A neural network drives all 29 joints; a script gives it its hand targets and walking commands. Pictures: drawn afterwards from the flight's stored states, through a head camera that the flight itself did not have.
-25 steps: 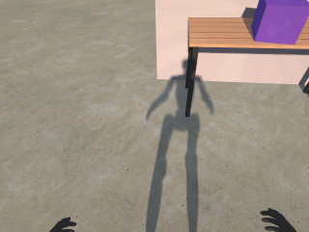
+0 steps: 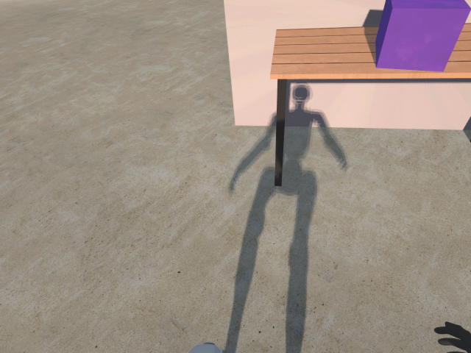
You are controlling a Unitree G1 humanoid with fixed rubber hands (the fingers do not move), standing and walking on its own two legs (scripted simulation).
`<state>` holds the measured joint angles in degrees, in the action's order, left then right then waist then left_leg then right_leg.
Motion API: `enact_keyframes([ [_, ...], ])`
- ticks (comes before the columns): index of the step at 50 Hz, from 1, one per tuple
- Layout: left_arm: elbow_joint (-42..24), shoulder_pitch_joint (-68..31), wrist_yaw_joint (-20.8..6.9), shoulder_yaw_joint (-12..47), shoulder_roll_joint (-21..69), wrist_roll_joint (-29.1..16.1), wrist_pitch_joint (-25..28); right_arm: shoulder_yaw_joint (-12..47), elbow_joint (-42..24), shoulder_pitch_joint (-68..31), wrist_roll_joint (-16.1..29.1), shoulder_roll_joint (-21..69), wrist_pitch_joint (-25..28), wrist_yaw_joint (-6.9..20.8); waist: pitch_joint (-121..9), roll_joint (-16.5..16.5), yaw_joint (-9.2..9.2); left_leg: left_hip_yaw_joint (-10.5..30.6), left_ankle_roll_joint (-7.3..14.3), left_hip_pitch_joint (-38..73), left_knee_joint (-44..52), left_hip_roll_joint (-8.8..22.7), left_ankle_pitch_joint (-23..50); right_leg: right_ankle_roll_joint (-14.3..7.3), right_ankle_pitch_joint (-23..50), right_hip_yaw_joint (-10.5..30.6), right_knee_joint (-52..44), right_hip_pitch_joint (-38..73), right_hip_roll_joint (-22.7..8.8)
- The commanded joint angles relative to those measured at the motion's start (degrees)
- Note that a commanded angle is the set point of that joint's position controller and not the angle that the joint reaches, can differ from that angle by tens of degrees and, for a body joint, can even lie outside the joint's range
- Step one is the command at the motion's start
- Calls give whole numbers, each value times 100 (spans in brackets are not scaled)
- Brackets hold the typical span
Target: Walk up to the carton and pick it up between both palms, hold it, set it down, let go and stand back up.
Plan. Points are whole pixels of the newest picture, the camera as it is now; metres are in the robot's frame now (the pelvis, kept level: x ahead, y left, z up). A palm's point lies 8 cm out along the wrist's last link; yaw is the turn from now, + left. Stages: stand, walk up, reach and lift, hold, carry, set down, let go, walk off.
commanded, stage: walk up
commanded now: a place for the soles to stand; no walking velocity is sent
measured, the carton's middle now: (414, 27) +1.33 -0.59 +0.04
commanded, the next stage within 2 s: none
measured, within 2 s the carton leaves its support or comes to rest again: neither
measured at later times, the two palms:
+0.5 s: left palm (96, 316) +0.23 +0.34 -0.11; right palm (457, 307) +0.25 -0.32 -0.04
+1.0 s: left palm (156, 259) +0.34 +0.24 -0.08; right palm (469, 239) +0.41 -0.42 -0.07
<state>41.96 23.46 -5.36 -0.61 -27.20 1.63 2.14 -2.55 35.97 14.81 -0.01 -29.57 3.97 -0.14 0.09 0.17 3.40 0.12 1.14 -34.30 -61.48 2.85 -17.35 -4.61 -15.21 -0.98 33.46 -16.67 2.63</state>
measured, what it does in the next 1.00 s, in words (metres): walks ahead: left foot, then right foot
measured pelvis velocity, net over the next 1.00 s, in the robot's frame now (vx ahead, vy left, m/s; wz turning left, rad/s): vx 0.28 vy -0.09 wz -0.07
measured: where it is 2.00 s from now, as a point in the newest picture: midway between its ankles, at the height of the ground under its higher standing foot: (299, 289)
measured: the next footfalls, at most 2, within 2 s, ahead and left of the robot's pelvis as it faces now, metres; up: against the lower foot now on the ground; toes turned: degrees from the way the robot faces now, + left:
left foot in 0.32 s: +0.22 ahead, +0.15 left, +0.00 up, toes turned +0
right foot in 0.72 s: +0.37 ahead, -0.16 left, +0.00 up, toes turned -4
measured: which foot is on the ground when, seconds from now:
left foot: up 0.00-0.30, down 0.32-0.74, up 0.76-1.00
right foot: down 0.00-0.32, up 0.34-0.70, down 0.72-1.00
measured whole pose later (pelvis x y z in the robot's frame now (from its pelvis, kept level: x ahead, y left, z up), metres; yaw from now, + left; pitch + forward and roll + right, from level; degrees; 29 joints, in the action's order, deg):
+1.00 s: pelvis +0.28 -0.09 -0.01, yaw -4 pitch -2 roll +3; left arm 41.9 21.1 -4.6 -0.6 -27.4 1.6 2.2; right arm -2.5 36.4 15.3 0.0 -28.1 3.5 -0.5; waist 2.5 -0.5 3.6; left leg -1.8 -0.4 -33.4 -62.3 2.9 -21.1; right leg -4.2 -14.9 -1.5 37.4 -20.9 1.3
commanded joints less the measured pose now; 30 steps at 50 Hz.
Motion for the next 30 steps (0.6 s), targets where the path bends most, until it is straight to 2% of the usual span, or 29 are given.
enact_keyframes([
  [1,-499,103,66,-786,-1245,35,218,-388,231,-274,46,-1088,-12,37,613,-414,-33,-16,-94,-952,651,224,577,125,-1993,2419,-2592,794,-1256],
  [2,-430,227,64,-764,-1278,16,189,-419,217,-455,54,-1181,2,40,717,-262,47,51,-90,-1003,756,201,480,76,-1972,2482,-2578,832,-1299],
  [3,-454,207,78,-760,-1268,25,168,-394,204,-381,63,-1071,19,42,626,-447,62,-41,-107,-1080,927,201,462,-53,-1752,2321,-2449,1119,-1209],
  [5,-393,552,85,-761,-1266,7,165,-343,46,-705,36,-960,56,54,642,-189,196,-30,-70,-1092,1292,220,507,-95,-1132,2289,-2356,1361,-1355],
  [6,-374,416,94,-741,-1258,4,157,-331,110,-661,45,-996,80,48,671,-321,194,-64,-91,-983,1513,212,487,-169,-699,2202,-2222,1478,-1324],
  [7,-383,681,97,-733,-1256,-20,141,-353,38,-710,40,-1026,96,36,551,-435,337,-151,-39,-903,1613,156,345,-145,-244,2152,-2086,1625,-1273],
  [8,-392,629,106,-734,-1193,-15,140,-279,40,-790,12,-834,125,33,574,-410,318,-216,-3,-801,1979,97,220,-176,573,1937,-1827,1723,-1207],
  [9,-360,578,105,-707,-1230,5,123,-275,0,-750,35,-764,157,10,478,-608,283,-322,9,-528,2261,26,291,-232,1160,1779,-1615,1638,-1166],
  [10,-437,585,98,-654,-1180,15,125,-268,-92,-825,31,-693,196,2,577,-574,269,-424,58,-166,2410,21,319,-296,1628,1742,-1547,1269,-1275],
  [12,-550,39,85,-609,-1231,23,97,-331,96,-204,42,-727,274,-43,286,-644,-97,-577,109,1220,2805,-193,186,-280,2170,1408,-851,629,-1147],
  [13,-613,-54,96,-560,-1045,-32,99,-350,244,284,10,-773,293,-99,-50,-414,-306,-657,223,2236,3165,-318,685,-258,2466,1245,-236,146,-1057],
  [14,-644,-171,83,-477,-887,-43,103,-386,463,886,-21,-864,314,-155,-378,-214,-611,-512,313,3104,3393,-286,646,-196,2347,873,619,-229,-728],
  [15,-751,-91,78,-471,-734,-63,132,-537,532,1498,-83,-1281,369,-205,-703,482,-870,454,634,4220,3412,422,0,22,1818,771,1947,-1203,-468],
  [16,-703,59,70,-401,-340,-27,154,-600,482,1558,-141,-1603,369,-246,-527,1287,-773,2818,1118,4536,3992,1813,-1116,238,-1155,553,2881,-2468,41],
  [17,-746,-299,99,-543,-976,104,104,-704,303,1181,-10,-1873,354,-257,21,389,-775,3782,1373,3711,4601,2480,-2275,270,-1279,783,3240,-2990,-127],
  [18,-683,-573,89,-590,-1339,74,58,-661,375,867,18,-1960,327,-211,328,77,-692,3646,1584,2945,4813,2428,-2940,362,-999,1010,3438,-2803,-437],
  [20,-507,-252,-4,-646,-1318,79,57,-530,158,274,-4,-1555,314,-135,469,427,-381,2218,1247,2570,4669,1764,-2076,389,-763,781,3036,-2477,-617],
  [22,-397,-104,-126,-671,-1141,42,16,-496,198,299,-4,-1390,388,-119,523,663,-402,1511,1143,2360,4682,1528,-1474,416,-357,734,2720,-2407,-624],
  [23,-419,-280,-142,-689,-1156,90,-21,-487,247,350,52,-1458,390,-117,578,528,-453,1467,1205,2170,4718,1563,-1423,486,-237,581,2635,-2350,-741],
  [24,-406,-327,-169,-648,-1069,56,-40,-525,254,290,3,-1559,394,-108,454,674,-403,1466,1231,2286,4699,1610,-1536,480,-186,556,2414,-2315,-745],
  [25,-457,-609,-191,-657,-1092,102,-56,-580,216,366,13,-1580,381,-114,444,577,-495,1343,1265,2246,4599,1573,-1442,505,-82,454,2146,-2318,-860],
  [26,-441,-672,-202,-680,-1078,101,-70,-576,294,206,22,-1612,384,-118,592,691,-419,1400,1271,1944,4702,1604,-1724,507,136,501,2213,-2285,-911],
  [27,-471,-729,-227,-685,-1132,92,-79,-614,209,146,8,-1671,380,-131,715,674,-398,1371,1225,1952,4687,1591,-1857,508,158,486,2053,-2293,-895],
  [29,-417,-751,-256,-686,-1152,35,-68,-660,171,-68,-3,-1767,393,-131,763,829,-353,1057,1196,1853,4585,1644,-1639,499,196,447,1612,-2060,-1055],
  [30,-446,-898,-266,-682,-1136,42,-58,-667,219,0,-12,-1744,385,-133,743,683,-437,1023,1175,1773,4440,1573,-1742,485,1,356,1369,-1969,-974],
])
